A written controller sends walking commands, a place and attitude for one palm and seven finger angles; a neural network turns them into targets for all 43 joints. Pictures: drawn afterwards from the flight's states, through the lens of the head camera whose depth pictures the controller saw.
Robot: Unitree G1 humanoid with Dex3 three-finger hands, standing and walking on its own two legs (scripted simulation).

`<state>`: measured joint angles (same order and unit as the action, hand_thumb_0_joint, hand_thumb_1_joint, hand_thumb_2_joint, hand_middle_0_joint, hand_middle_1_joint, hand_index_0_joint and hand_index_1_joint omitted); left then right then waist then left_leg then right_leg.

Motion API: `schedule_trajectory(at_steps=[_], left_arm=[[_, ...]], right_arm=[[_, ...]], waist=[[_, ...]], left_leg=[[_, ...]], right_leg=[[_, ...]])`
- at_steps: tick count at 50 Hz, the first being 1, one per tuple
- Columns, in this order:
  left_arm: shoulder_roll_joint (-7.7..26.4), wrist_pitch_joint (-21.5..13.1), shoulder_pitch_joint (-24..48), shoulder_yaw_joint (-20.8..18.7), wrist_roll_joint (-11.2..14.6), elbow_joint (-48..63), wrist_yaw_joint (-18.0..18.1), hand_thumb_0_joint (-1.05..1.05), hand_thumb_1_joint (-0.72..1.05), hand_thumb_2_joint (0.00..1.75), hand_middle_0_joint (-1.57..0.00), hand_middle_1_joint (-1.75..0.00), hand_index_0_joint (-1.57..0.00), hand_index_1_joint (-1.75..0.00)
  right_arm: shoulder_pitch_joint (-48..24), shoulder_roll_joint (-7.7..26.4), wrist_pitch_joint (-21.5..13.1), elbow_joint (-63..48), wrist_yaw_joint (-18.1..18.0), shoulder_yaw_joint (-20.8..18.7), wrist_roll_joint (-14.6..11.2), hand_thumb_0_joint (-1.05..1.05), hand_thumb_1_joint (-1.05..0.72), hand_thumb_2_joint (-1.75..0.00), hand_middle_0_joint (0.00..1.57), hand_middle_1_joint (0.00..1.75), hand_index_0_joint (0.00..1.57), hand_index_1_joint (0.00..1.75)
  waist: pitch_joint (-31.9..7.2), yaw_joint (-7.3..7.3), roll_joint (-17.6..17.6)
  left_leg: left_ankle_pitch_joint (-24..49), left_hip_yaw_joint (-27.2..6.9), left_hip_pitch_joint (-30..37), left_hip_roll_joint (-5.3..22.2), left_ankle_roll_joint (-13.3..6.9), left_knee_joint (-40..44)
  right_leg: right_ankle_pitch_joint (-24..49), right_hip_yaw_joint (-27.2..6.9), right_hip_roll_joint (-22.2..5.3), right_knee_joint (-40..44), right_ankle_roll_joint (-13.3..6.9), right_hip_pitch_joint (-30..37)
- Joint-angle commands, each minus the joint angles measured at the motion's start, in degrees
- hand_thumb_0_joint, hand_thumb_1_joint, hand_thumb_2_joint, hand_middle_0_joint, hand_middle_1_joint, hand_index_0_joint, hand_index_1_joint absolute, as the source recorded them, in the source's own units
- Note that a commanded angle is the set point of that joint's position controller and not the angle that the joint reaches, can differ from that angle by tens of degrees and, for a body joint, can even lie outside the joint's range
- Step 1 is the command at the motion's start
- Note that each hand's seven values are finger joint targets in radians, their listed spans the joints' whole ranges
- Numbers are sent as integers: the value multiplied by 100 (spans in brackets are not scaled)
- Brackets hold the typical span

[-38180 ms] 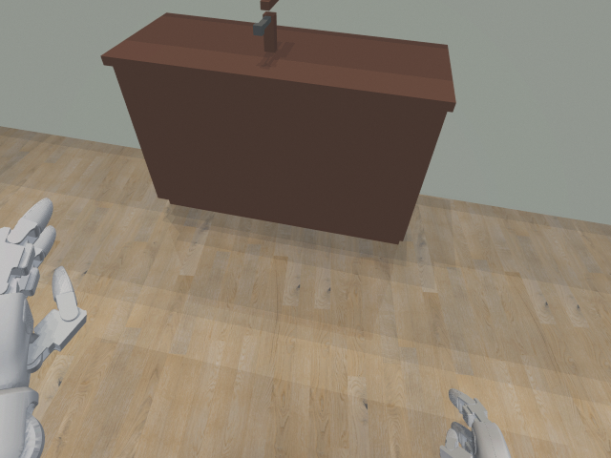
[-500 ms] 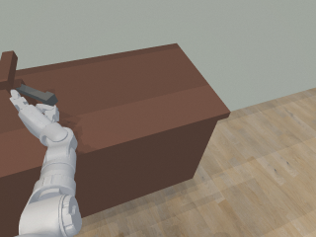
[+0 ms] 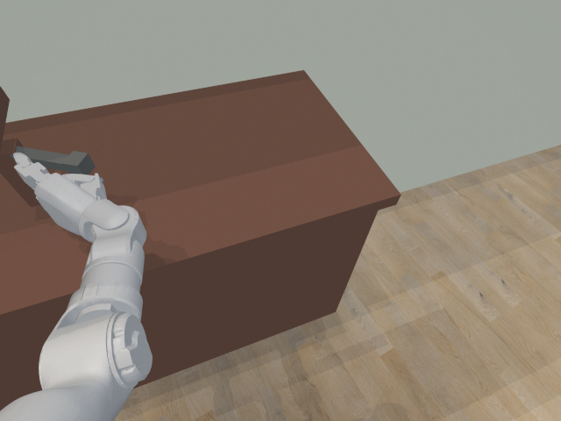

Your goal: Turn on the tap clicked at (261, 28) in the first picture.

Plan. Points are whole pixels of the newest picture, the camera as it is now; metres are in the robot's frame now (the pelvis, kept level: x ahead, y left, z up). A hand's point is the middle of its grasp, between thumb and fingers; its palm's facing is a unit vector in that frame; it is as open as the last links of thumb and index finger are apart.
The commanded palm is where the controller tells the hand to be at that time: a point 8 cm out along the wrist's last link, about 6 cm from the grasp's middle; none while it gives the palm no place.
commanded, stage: push the lever round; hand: left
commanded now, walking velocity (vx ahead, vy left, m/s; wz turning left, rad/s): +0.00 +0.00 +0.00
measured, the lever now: (79, 165) +0.47 +0.30 +0.10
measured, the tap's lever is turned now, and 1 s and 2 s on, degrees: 58 80 80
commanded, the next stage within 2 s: lift the hand up off the lever in 0.68 s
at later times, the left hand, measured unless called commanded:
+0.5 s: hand (108, 171) +0.46 +0.26 +0.09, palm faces +0.86 -0.51 -0.10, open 7.7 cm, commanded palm +0.42 +0.26 +0.10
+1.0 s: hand (114, 158) +0.49 +0.25 +0.10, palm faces +0.85 -0.52 -0.11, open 7.7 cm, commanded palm +0.43 +0.26 +0.11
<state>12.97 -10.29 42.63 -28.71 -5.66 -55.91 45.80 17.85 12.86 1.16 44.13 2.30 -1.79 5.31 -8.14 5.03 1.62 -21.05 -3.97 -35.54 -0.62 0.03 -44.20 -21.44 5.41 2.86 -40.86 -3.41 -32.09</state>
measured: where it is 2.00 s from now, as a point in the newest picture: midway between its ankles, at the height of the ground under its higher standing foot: outside the picture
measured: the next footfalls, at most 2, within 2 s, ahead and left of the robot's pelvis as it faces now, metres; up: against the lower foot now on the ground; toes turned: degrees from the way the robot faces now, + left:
none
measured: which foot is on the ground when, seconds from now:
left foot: down 0.00-1.00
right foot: down 0.00-1.00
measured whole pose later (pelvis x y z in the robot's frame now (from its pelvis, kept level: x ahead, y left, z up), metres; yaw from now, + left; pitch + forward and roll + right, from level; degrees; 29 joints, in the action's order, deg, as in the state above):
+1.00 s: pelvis +0.01 -0.01 +0.00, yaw -1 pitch +16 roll -2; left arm 18.2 -9.9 50.4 -32.2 -8.6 -63.9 47.2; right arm 22.1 13.2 2.2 44.2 3.9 -2.0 6.4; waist -8.8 7.7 1.7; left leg -21.5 -3.4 -38.4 0.4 0.4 -44.3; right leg -21.4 4.8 3.8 -40.7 -3.8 -35.2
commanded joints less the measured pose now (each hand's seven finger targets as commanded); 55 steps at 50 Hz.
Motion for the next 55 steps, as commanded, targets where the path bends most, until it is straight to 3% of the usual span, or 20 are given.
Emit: schedule_trajectory(at_steps=[1, 7, 10, 11, 15, 16, 18, 21, 24, 26, 29, 31, 35, 37, 44, 46, 50, 51, 52, 55], left_arm=[[1340, -293, 2764, 89, -283, 1055, 26, 0, 90, 90, -15, -15, -15, -15], [1303, -345, 2807, 150, -365, 1120, 55, 0, 90, 90, -15, -15, -15, -15], [1138, -325, 2882, 287, -372, 879, 52, 0, 90, 90, -15, -15, -15, -15], [1312, -340, 2961, 161, -392, 869, 52, 0, 90, 90, -15, -15, -15, -15], [1170, -370, 3199, 319, -379, 784, 63, 0, 90, 90, -15, -15, -15, -15], [1347, -387, 3277, 195, -428, 792, 72, 0, 90, 90, -15, -15, -15, -15], [1325, -409, 3291, 233, -441, 789, 80, 0, 90, 90, -15, -15, -15, -15], [1392, -371, 3366, 196, -478, 627, 91, 0, 90, 90, -15, -15, -15, -15], [1241, -395, 3522, 358, -487, 670, 101, 0, 90, 90, -15, -15, -15, -15], [1464, -380, 3406, 132, -486, 544, 118, 0, 90, 90, -15, -15, -15, -15], [1434, -352, 3612, 222, -481, 475, 115, 0, 90, 90, -15, -15, -15, -15], [1686, -321, 3622, 38, -517, 324, 127, 0, 90, 90, -15, -15, -15, -15], [1758, -282, 3608, 16, -534, 135, 127, 0, 90, 90, -15, -15, -15, -15], [1721, -286, 3738, 74, -550, 134, 120, 0, 90, 90, -15, -15, -15, -15], [1697, -335, 3624, 39, -510, 360, 108, 0, 90, 90, -15, -15, -15, -15], [1641, -321, 3600, 50, -496, 427, 94, 0, 90, 90, -15, -15, -15, -15], [1875, -271, 3366, -174, -439, 627, 89, 0, 90, 90, -15, -15, -15, -15], [1969, -260, 3314, -240, -441, 664, 75, 0, 90, 90, -15, -15, -15, -15], [1769, -254, 3424, -49, -448, 747, 54, 0, 90, 90, -15, -15, -15, -15], [1768, -193, 3122, -105, -440, 877, 48, 0, 90, 90, -15, -15, -15, -15]], right_arm=[[255, 882, -137, -440, -17, -266, -1, 0, -90, -90, 20, 30, 20, 30], [383, 865, -81, -457, 37, -288, 18, 0, -90, -90, 20, 30, 20, 30], [371, 865, -108, -424, 50, -284, 24, 0, -90, -90, 20, 30, 20, 30], [388, 891, -95, -397, 30, -288, 27, 0, -90, -90, 20, 30, 20, 30], [422, 875, -134, -382, 39, -274, 34, 0, -90, -90, 20, 30, 20, 30], [444, 891, -116, -338, 31, -283, 43, 0, -90, -90, 20, 30, 20, 30], [494, 882, -113, -356, 46, -287, 54, 0, -90, -90, 20, 30, 20, 30], [536, 902, -98, -307, 38, -285, 62, 0, -90, -90, 20, 30, 20, 30], [548, 886, -119, -321, 68, -278, 72, 0, -90, -90, 20, 30, 20, 30], [589, 907, -108, -299, 60, -283, 87, 0, -90, -90, 20, 30, 20, 30], [622, 910, -92, -318, 59, -267, 75, 0, -90, -90, 20, 30, 20, 30], [657, 942, -80, -286, 50, -265, 73, 0, -90, -90, 20, 30, 20, 30], [731, 939, -81, -328, 53, -255, 72, 0, -90, -90, 20, 30, 20, 30], [786, 936, -71, -308, 62, -247, 79, 0, -90, -90, 20, 30, 20, 30], [903, 929, -51, -362, 116, -279, 87, 0, -90, -90, 20, 30, 20, 30], [906, 937, -49, -345, 131, -284, 95, 0, -90, -90, 20, 30, 20, 30], [889, 944, -30, -399, 125, -297, 63, 0, -90, -90, 20, 30, 20, 30], [872, 956, -13, -383, 111, -303, 56, 0, -90, -90, 20, 30, 20, 30], [854, 933, -12, -380, 114, -294, 53, 0, -90, -90, 20, 30, 20, 30], [801, 931, -18, -413, 130, -308, 50, 0, -90, -90, 20, 30, 20, 30]], waist=[[-1716, 135, 252], [-1964, 167, 258], [-1659, 256, 72], [-1623, 236, 145], [-1687, 309, 125], [-1688, 286, 343], [-1891, 287, 290], [-1826, 340, 237], [-1877, 365, 334], [-1899, 310, 358], [-1847, 428, 183], [-1796, 391, 255], [-1853, 421, 110], [-1877, 460, 240], [-2248, 362, 319], [-2168, 329, 468], [-2187, 260, 239], [-2142, 228, 350], [-2058, 280, 424], [-2014, 190, 413]], left_leg=[[1775, 82, 914, -39, -167, 352], [2052, 83, 1064, -8, -156, 296], [1765, 103, 899, -16, -195, 312], [1725, 65, 881, -8, -188, 339], [1610, 74, 879, -27, -201, 339], [1653, 46, 942, -9, -177, 342], [1775, 53, 1010, -15, -177, 304], [1715, 43, 937, -8, -188, 293], [1744, 60, 1002, -11, -183, 284], [1736, 57, 923, -14, -186, 263], [1621, 88, 781, -17, -213, 266], [1575, 79, 726, -12, -221, 277], [1478, 102, 567, -23, -243, 258], [1579, 84, 667, -13, -236, 250], [2045, 97, 934, 19, -199, 216], [2206, 86, 1052, 28, -181, 239], [2168, 167, 943, 9, -224, 278], [2227, 135, 995, 20, -213, 308], [2252, 143, 1064, 27, -202, 338], [2389, 157, 1168, 36, -192, 371]], right_leg=[[1879, -299, -186, 503, 254, 852], [2079, -284, -166, 421, 257, 879], [1914, -290, -158, 513, 281, 768], [1831, -291, -160, 503, 262, 735], [1720, -308, -150, 519, 275, 671], [1678, -298, -154, 489, 248, 604], [1767, -292, -137, 449, 251, 654], [1745, -301, -145, 464, 263, 594], [1740, -299, -128, 463, 259, 552], [1758, -309, -122, 448, 255, 577], [1797, -337, -146, 470, 301, 624], [1762, -352, -150, 481, 290, 603], [1777, -374, -152, 482, 325, 665], [1802, -361, -142, 465, 316, 563], [2149, -334, -102, 389, 306, 754], [2211, -299, -93, 400, 282, 732], [2469, -349, -110, 464, 329, 1109], [2433, -330, -114, 459, 302, 1098], [2390, -322, -106, 466, 297, 1022], [2444, -291, -91, 508, 277, 1101]])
